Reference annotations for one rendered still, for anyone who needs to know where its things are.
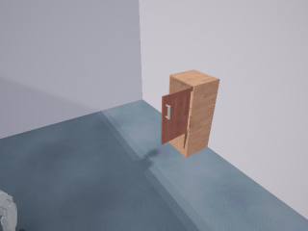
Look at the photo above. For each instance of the right robot thigh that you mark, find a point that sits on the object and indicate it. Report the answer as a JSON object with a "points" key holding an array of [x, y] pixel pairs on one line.
{"points": [[2, 211]]}

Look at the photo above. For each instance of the right robot hand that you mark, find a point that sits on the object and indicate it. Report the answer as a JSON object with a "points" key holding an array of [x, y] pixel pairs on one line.
{"points": [[3, 197]]}

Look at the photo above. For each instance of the handle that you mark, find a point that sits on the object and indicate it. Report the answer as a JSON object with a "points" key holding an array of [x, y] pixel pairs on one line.
{"points": [[168, 111]]}

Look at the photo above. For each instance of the robot right shin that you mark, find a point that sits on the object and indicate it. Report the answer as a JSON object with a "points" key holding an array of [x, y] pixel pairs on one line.
{"points": [[9, 222]]}

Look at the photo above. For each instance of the cupboard door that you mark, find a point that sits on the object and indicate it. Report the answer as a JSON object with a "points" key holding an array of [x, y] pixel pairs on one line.
{"points": [[177, 125]]}

